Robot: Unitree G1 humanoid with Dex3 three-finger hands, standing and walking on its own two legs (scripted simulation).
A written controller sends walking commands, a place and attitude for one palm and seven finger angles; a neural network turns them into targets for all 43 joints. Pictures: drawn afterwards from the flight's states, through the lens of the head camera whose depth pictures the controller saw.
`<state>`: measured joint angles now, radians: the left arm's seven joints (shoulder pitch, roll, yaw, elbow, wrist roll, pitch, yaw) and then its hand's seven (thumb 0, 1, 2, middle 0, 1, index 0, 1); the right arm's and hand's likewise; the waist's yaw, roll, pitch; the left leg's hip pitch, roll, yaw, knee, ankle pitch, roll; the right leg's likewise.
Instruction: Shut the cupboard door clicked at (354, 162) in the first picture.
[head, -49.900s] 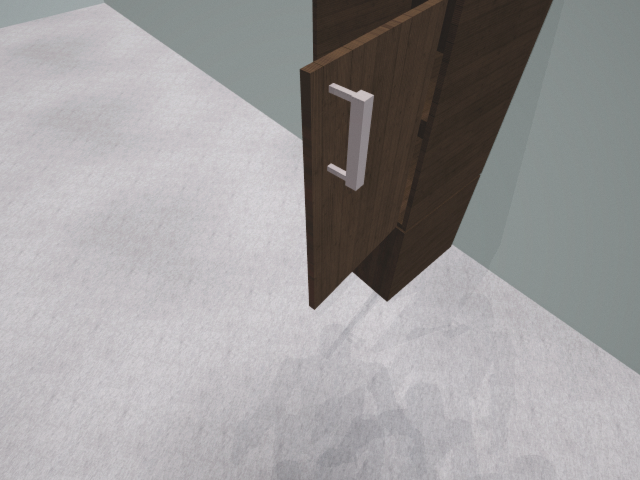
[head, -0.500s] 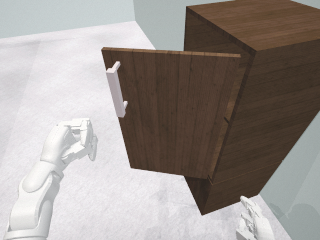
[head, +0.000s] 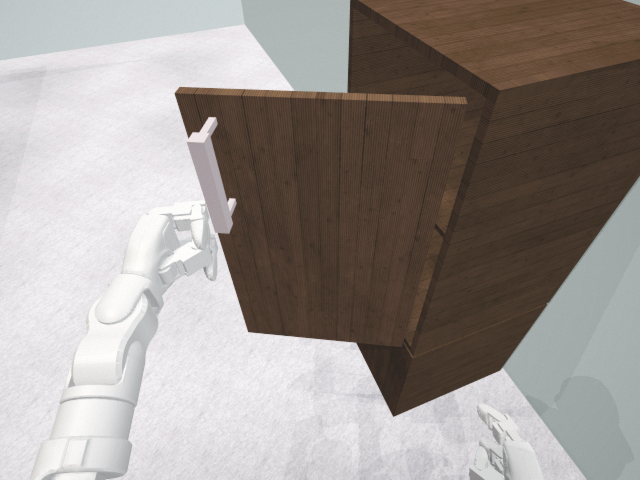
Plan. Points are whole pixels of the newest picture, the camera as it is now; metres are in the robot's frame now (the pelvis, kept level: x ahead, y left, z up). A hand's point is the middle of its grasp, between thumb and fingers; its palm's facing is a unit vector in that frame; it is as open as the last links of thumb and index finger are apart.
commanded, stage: bring the fist close to the handle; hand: left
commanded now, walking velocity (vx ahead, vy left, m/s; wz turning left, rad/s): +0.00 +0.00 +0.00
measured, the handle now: (217, 177) +0.47 +0.17 +0.15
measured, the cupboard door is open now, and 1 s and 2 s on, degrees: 62 62 48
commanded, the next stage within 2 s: push the door shut along its arc in 0.56 s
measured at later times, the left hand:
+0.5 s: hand (206, 232) +0.36 +0.16 +0.15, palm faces -0.04 -1.00 -0.03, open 3.1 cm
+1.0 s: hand (224, 211) +0.39 +0.14 +0.16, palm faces -0.16 -0.99 -0.03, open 3.1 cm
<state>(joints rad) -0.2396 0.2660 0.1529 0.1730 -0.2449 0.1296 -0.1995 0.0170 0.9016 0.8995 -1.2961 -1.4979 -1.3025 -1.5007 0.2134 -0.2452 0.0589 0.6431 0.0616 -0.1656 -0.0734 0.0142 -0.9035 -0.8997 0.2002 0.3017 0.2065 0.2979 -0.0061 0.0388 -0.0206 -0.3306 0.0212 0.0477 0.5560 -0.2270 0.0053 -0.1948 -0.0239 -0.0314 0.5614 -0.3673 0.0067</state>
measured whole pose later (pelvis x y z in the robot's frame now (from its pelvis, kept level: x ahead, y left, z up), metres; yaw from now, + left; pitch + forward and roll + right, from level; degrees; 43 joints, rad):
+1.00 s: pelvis +0.00 -0.01 +0.00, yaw +0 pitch +2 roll +0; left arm -0.52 0.32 0.18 0.53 -0.24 0.01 -0.29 0.02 0.90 0.90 -1.30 -1.50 -1.30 -1.50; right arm 0.25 -0.27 0.04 0.65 0.07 -0.09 -0.07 0.01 -0.90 -0.90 0.20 0.30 0.21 0.30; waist -0.04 0.05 -0.03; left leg -0.37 0.03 0.04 0.57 -0.22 0.00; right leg -0.24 -0.01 -0.04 0.58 -0.37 0.00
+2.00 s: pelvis +0.00 +0.00 -0.02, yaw -1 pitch +12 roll +0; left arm -1.07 0.45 0.25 1.20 -0.16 -0.18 -0.45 0.00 0.87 0.90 -1.29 -1.50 -1.30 -1.50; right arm 0.40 -0.31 0.00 0.73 0.02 -0.08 -0.06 0.01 -0.90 -0.90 0.20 0.30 0.21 0.30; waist -0.18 0.04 -0.07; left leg -0.65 0.05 0.05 0.72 -0.28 0.00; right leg -0.52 0.00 -0.02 0.72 -0.42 0.00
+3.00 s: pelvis +0.01 -0.01 -0.02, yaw -2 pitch +17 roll -1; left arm -1.24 0.30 0.32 1.29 0.02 -0.17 0.11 0.01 0.90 0.92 -1.29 -1.50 -1.30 -1.50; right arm 0.51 -0.24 -0.01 0.74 -0.05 -0.08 0.07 0.01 -0.91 -0.90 0.20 0.30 0.21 0.30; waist -0.22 0.08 -0.10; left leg -0.76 0.07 0.05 0.75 -0.29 -0.01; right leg -0.64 0.02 -0.01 0.76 -0.42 -0.01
